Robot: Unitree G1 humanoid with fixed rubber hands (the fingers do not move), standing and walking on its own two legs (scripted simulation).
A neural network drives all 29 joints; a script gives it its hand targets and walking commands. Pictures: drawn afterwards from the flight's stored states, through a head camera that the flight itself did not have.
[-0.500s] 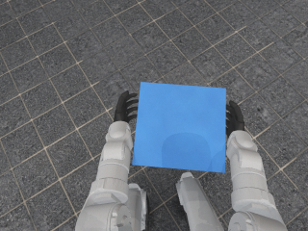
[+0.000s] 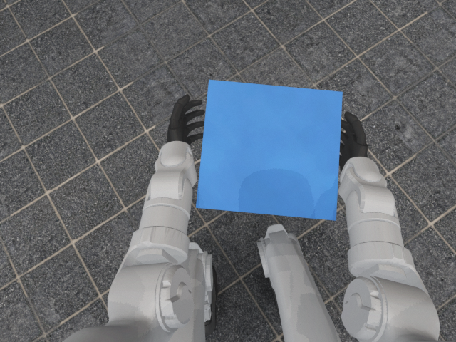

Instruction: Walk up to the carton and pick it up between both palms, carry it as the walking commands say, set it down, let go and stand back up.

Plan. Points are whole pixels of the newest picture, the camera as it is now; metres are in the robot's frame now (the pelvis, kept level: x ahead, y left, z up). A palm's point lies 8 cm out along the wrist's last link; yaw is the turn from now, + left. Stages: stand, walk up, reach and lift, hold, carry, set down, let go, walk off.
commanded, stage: set down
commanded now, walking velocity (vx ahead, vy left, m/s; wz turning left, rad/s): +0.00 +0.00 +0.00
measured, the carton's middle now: (260, 160) +0.42 -0.10 -0.15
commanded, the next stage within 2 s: none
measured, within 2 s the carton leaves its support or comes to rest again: neither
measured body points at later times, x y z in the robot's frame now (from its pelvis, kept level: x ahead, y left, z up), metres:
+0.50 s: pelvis -0.02 +0.00 -0.07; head +0.26 -0.05 +0.28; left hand +0.49 +0.03 -0.16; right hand +0.42 -0.26 -0.19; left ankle +0.08 +0.11 -0.51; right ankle +0.10 -0.13 -0.51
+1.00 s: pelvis -0.03 -0.01 -0.12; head +0.30 -0.07 +0.18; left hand +0.51 +0.03 -0.26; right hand +0.44 -0.26 -0.28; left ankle +0.08 +0.11 -0.51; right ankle +0.10 -0.13 -0.51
